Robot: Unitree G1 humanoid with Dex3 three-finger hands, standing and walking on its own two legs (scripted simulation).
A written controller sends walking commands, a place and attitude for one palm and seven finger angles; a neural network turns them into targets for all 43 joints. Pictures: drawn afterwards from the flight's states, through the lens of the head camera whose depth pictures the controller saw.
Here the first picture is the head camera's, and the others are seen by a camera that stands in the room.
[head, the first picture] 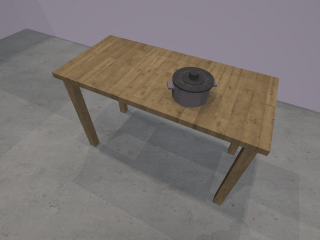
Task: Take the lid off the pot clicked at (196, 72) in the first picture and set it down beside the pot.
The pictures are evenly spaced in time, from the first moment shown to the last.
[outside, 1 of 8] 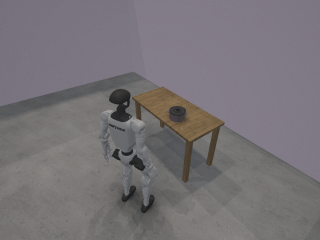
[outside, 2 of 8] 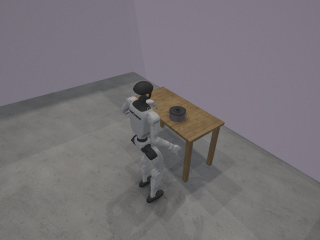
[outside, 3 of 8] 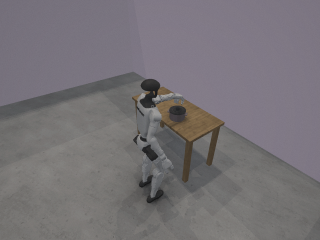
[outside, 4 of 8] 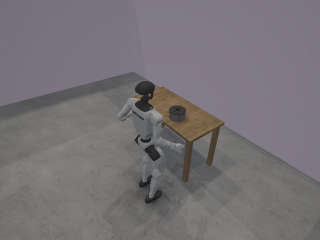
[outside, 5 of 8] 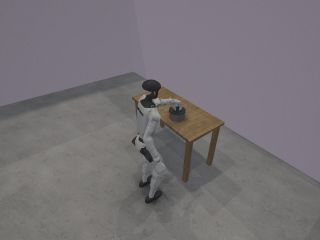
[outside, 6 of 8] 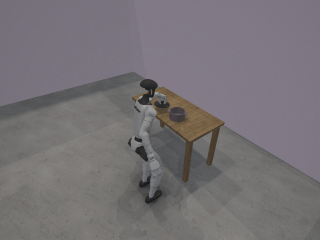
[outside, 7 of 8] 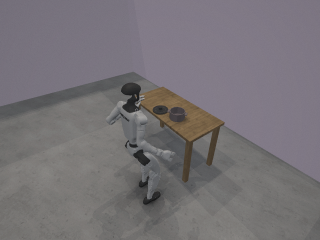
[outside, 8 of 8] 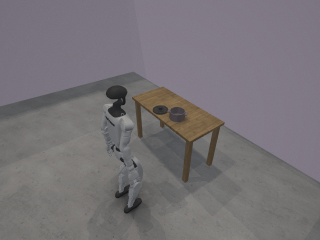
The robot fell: no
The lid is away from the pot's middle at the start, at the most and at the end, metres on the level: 0.00 0.26 0.23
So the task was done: yes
